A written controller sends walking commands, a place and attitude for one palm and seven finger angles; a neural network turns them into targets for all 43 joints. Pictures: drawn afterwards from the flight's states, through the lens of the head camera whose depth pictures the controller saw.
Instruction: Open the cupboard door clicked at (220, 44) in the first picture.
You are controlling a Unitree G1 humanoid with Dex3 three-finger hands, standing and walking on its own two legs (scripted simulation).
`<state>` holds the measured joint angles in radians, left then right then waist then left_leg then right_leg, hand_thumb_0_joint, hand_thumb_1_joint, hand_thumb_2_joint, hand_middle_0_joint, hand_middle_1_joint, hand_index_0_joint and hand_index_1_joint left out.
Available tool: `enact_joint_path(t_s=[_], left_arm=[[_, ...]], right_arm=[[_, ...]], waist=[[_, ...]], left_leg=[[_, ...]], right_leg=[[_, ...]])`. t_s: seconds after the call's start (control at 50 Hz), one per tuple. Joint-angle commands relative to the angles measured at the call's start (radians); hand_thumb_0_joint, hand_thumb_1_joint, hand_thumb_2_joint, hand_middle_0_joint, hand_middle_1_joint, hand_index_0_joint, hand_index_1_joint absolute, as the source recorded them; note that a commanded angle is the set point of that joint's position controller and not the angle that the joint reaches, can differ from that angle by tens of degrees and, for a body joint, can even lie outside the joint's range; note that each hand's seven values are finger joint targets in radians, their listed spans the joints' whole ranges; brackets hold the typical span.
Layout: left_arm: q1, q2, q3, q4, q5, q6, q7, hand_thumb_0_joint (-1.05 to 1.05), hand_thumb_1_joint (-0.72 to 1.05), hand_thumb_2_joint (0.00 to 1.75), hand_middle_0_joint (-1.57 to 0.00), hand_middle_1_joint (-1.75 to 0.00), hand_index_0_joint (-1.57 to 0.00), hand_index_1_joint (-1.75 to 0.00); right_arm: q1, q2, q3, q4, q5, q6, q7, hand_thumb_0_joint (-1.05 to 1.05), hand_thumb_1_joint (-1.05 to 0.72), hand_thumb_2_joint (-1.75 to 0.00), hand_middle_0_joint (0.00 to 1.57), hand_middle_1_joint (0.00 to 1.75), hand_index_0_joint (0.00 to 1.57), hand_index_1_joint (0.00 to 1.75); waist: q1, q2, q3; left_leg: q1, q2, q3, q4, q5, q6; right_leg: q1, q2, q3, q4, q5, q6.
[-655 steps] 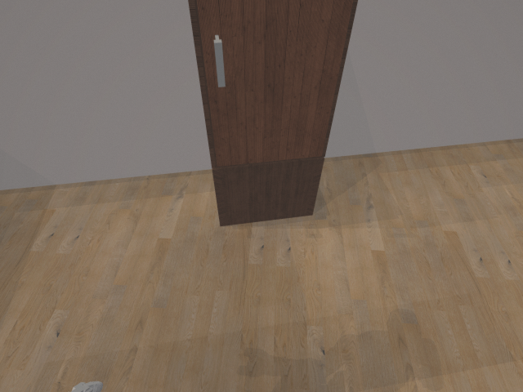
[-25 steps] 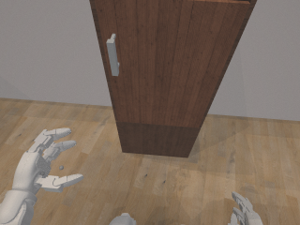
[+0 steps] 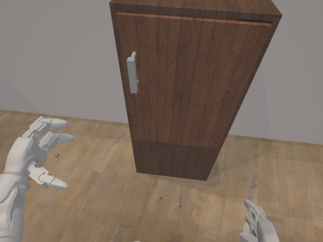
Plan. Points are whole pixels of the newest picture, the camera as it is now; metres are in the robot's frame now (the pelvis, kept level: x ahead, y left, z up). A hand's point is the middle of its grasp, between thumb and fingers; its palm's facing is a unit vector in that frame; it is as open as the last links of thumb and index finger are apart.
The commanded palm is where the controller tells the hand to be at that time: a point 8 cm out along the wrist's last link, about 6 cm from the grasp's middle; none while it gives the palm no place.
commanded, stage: raise the hand with hooked fingers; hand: left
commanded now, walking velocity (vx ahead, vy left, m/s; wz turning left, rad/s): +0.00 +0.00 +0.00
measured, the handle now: (134, 72) +0.60 +0.15 +0.09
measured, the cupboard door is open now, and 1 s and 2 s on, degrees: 0 0 0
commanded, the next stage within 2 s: move the hooked fingers beside the handle in 0.64 s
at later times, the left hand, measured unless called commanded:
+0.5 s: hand (61, 144) +0.29 +0.26 +0.10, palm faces -0.01 -1.00 -0.03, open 14.0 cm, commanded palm +0.27 +0.31 +0.11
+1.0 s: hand (74, 131) +0.33 +0.24 +0.11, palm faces -0.03 -1.00 +0.00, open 14.0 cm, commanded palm +0.32 +0.29 +0.11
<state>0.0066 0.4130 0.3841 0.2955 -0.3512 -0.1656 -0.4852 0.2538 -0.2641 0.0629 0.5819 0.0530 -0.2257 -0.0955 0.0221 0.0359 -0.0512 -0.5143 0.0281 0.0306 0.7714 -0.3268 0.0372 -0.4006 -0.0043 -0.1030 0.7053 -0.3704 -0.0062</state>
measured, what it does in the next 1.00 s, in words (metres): stands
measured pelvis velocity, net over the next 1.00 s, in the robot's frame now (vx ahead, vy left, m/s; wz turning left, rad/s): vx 0.00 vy -0.02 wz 0.00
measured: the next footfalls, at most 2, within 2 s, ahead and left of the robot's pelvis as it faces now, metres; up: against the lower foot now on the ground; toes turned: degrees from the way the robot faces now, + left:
none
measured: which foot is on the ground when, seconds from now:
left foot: down 0.00-1.00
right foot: down 0.00-1.00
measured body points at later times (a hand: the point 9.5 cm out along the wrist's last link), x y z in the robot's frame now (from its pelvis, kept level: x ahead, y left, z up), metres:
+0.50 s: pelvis +0.00 -0.01 +0.01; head +0.02 -0.01 +0.46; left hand +0.29 +0.31 +0.11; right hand +0.15 -0.26 -0.07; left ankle +0.04 +0.09 -0.71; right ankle +0.00 -0.12 -0.71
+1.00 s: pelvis +0.00 -0.02 +0.00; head +0.02 -0.01 +0.45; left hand +0.33 +0.30 +0.11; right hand +0.15 -0.27 -0.08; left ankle +0.04 +0.09 -0.71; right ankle +0.00 -0.12 -0.71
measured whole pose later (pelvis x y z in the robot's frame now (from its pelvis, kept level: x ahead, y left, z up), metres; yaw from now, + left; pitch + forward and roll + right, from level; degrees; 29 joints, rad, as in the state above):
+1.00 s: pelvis +0.00 -0.02 +0.00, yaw +0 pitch +4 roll -2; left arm -0.28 0.44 0.37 0.58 -0.31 -0.17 -0.50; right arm 0.26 -0.29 0.06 0.61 0.06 -0.19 -0.11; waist 0.00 0.03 -0.03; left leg -0.51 0.03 0.03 0.73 -0.30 0.02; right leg -0.40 0.00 -0.10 0.68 -0.36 -0.02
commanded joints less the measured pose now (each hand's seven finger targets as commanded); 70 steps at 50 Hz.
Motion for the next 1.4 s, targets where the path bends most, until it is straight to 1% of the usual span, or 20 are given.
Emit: enact_joint_path(t_s=[0.0,0.12,0.18,0.3,0.32,0.42,0.7,0.72,0.76,0.78,0.84,0.88,0.92,0.98,1.06,1.18,1.24,1.28,1.32,1.38], left_arm=[[-0.286,0.266,0.107,-0.167,-0.029,-0.046,-0.023,0.00,-0.50,0.30,-0.30,-1.20,-0.30,-1.20],[-0.366,0.324,0.138,-0.102,-0.025,-0.028,-0.041,0.00,-0.50,0.30,-0.30,-1.20,-0.30,-1.20],[-0.306,0.279,0.117,-0.039,-0.039,-0.018,-0.060,0.00,-0.50,0.30,-0.30,-1.20,-0.30,-1.20],[-0.337,0.319,0.142,-0.106,-0.032,-0.038,-0.046,0.00,-0.50,0.30,-0.30,-1.20,-0.30,-1.20],[-0.339,0.322,0.147,-0.116,-0.028,-0.046,-0.039,0.00,-0.50,0.30,-0.30,-1.20,-0.30,-1.20],[-0.335,0.317,0.150,-0.121,-0.022,-0.062,-0.024,0.00,-0.50,0.30,-0.30,-1.20,-0.30,-1.20],[-0.345,0.306,0.138,-0.063,-0.041,-0.046,-0.057,0.00,-0.50,0.30,-0.30,-1.20,-0.30,-1.20],[-0.353,0.297,0.126,-0.076,-0.037,-0.049,-0.055,0.00,-0.50,0.30,-0.30,-1.20,-0.30,-1.20],[-0.459,0.279,0.091,-0.068,-0.027,-0.055,-0.042,0.00,-0.50,0.30,-0.30,-1.20,-0.30,-1.20],[-0.492,0.291,0.096,-0.058,-0.029,-0.058,-0.036,0.00,-0.50,0.30,-0.30,-1.20,-0.30,-1.20],[-0.564,0.295,0.079,-0.004,-0.004,-0.064,-0.026,0.00,-0.50,0.30,-0.30,-1.20,-0.30,-1.20],[-0.587,0.314,0.087,0.018,0.000,-0.069,-0.020,0.00,-0.50,0.30,-0.30,-1.20,-0.30,-1.20],[-0.641,0.289,0.052,0.065,0.015,-0.067,-0.013,0.00,-0.50,0.30,-0.30,-1.20,-0.30,-1.20],[-0.661,0.339,0.091,0.148,0.024,-0.066,-0.004,0.00,-0.50,0.30,-0.30,-1.20,-0.30,-1.20],[-0.700,0.323,0.069,0.163,0.040,-0.082,0.000,0.00,-0.50,0.30,-0.30,-1.20,-0.30,-1.20],[-0.735,0.356,0.101,0.248,0.042,-0.092,0.008,0.00,-0.50,0.30,-0.30,-1.20,-0.30,-1.20],[-0.790,0.343,0.078,0.241,0.054,-0.105,0.013,0.00,-0.50,0.30,-0.30,-1.20,-0.30,-1.20],[-0.834,0.342,0.069,0.267,0.057,-0.114,0.018,0.00,-0.50,0.30,-0.30,-1.20,-0.30,-1.20],[-0.844,0.370,0.094,0.280,0.066,-0.126,0.023,0.00,-0.50,0.30,-0.30,-1.20,-0.30,-1.20],[-0.883,0.345,0.066,0.299,0.067,-0.139,0.022,0.00,-0.50,0.30,-0.30,-1.20,-0.30,-1.20]], right_arm=[[-0.050,-0.154,-0.062,-0.142,0.005,-0.050,-0.020,0.00,-0.90,-0.90,0.20,0.30,0.20,0.30],[-0.043,-0.158,-0.060,-0.138,0.008,-0.045,-0.025,0.00,-0.90,-0.90,0.20,0.30,0.20,0.30],[-0.036,-0.161,-0.064,-0.145,0.008,-0.044,-0.019,0.00,-0.90,-0.90,0.20,0.30,0.20,0.30],[-0.034,-0.162,-0.070,-0.153,0.008,-0.044,-0.009,0.00,-0.90,-0.90,0.20,0.30,0.20,0.30],[-0.033,-0.160,-0.069,-0.153,0.006,-0.046,-0.009,0.00,-0.90,-0.90,0.20,0.30,0.20,0.30],[-0.026,-0.157,-0.069,-0.146,0.005,-0.047,-0.013,0.00,-0.90,-0.90,0.20,0.30,0.20,0.30],[-0.032,-0.160,-0.069,-0.144,0.009,-0.039,-0.015,0.00,-0.90,-0.90,0.20,0.30,0.20,0.30],[-0.037,-0.157,-0.068,-0.144,0.010,-0.039,-0.016,0.00,-0.90,-0.90,0.20,0.30,0.20,0.30],[-0.035,-0.155,-0.066,-0.134,0.013,-0.037,-0.020,0.00,-0.90,-0.90,0.20,0.30,0.20,0.30],[-0.030,-0.158,-0.065,-0.129,0.010,-0.035,-0.023,0.00,-0.90,-0.90,0.20,0.30,0.20,0.30],[-0.023,-0.159,-0.064,-0.114,0.012,-0.028,-0.030,0.00,-0.90,-0.90,0.20,0.30,0.20,0.30],[-0.019,-0.162,-0.065,-0.112,0.010,-0.023,-0.030,0.00,-0.90,-0.90,0.20,0.30,0.20,0.30],[-0.015,-0.160,-0.063,-0.105,0.012,-0.015,-0.031,0.00,-0.90,-0.90,0.20,0.30,0.20,0.30],[0.002,-0.169,-0.063,-0.099,0.007,0.000,-0.027,0.00,-0.90,-0.90,0.20,0.30,0.20,0.30],[0.016,-0.166,-0.068,-0.108,0.008,0.018,-0.014,0.00,-0.90,-0.90,0.20,0.30,0.20,0.30],[0.053,-0.178,-0.076,-0.103,0.004,0.049,-0.004,0.00,-0.90,-0.90,0.20,0.30,0.20,0.30],[0.067,-0.177,-0.079,-0.100,0.004,0.062,-0.001,0.00,-0.90,-0.90,0.20,0.30,0.20,0.30],[0.078,-0.180,-0.078,-0.093,0.002,0.072,-0.003,0.00,-0.90,-0.90,0.20,0.30,0.20,0.30],[0.096,-0.183,-0.085,-0.084,0.001,0.079,-0.001,0.00,-0.90,-0.90,0.20,0.30,0.20,0.30],[0.105,-0.183,-0.083,-0.078,0.000,0.090,0.001,0.00,-0.90,-0.90,0.20,0.30,0.20,0.30]], waist=[[-0.021,0.067,-0.176],[-0.016,0.067,-0.186],[-0.012,0.012,-0.163],[-0.008,0.043,-0.195],[-0.006,0.073,-0.205],[-0.011,0.080,-0.199],[-0.015,0.005,-0.194],[-0.016,0.045,-0.194],[-0.040,0.051,-0.175],[-0.041,0.028,-0.166],[-0.052,0.053,-0.188],[-0.042,0.045,-0.207],[-0.057,0.044,-0.207],[-0.040,0.021,-0.224],[-0.039,0.071,-0.275],[-0.045,-0.005,-0.270],[-0.057,0.043,-0.292],[-0.068,0.011,-0.278],[-0.063,0.053,-0.324],[-0.071,0.049,-0.327]], left_leg=[[0.221,-0.017,-0.085,-0.163,0.127,-0.013],[0.238,-0.021,-0.081,-0.180,0.130,-0.010],[0.218,-0.024,-0.075,-0.177,0.132,-0.006],[0.226,-0.026,-0.064,-0.173,0.146,-0.005],[0.235,-0.027,-0.064,-0.173,0.153,-0.006],[0.245,-0.024,-0.064,-0.177,0.158,-0.006],[0.207,-0.030,-0.049,-0.150,0.169,-0.002],[0.212,-0.030,-0.046,-0.149,0.164,-0.003],[0.220,-0.029,-0.055,-0.154,0.134,-0.004],[0.210,-0.028,-0.058,-0.148,0.127,-0.002],[0.217,-0.028,-0.062,-0.150,0.112,-0.003],[0.214,-0.028,-0.064,-0.145,0.116,-0.003],[0.217,-0.027,-0.065,-0.148,0.107,-0.003],[0.188,-0.029,-0.067,-0.140,0.115,-0.004],[0.215,-0.027,-0.063,-0.133,0.175,-0.006],[0.180,-0.023,-0.059,-0.118,0.202,0.000],[0.196,-0.023,-0.055,-0.115,0.210,-0.001],[0.184,-0.021,-0.060,-0.111,0.206,0.001],[0.214,-0.019,-0.062,-0.106,0.229,-0.002],[0.221,-0.018,-0.066,-0.098,0.248,-0.002]], right_leg=[[-0.031,0.039,0.040,-0.122,0.138,-0.024],[-0.003,0.036,0.050,-0.149,0.142,-0.024],[0.000,0.037,0.056,-0.157,0.151,-0.023],[0.008,0.034,0.063,-0.150,0.162,-0.021],[0.011,0.033,0.064,-0.148,0.168,-0.023],[0.011,0.035,0.062,-0.148,0.177,-0.021],[0.022,0.025,0.089,-0.150,0.218,-0.008],[0.013,0.024,0.090,-0.150,0.209,-0.009],[-0.023,0.028,0.080,-0.151,0.173,-0.009],[-0.024,0.029,0.087,-0.153,0.162,-0.011],[-0.040,0.025,0.085,-0.149,0.145,-0.011],[-0.022,0.025,0.089,-0.146,0.143,-0.016],[-0.044,0.024,0.084,-0.144,0.141,-0.013],[-0.019,0.024,0.088,-0.134,0.146,-0.018],[-0.020,0.025,0.077,-0.109,0.217,-0.020],[-0.022,0.033,0.078,-0.093,0.257,-0.017],[-0.038,0.032,0.078,-0.088,0.266,-0.016],[-0.049,0.036,0.075,-0.087,0.256,-0.017],[-0.054,0.036,0.077,-0.079,0.271,-0.019],[-0.065,0.040,0.072,-0.073,0.277,-0.022]])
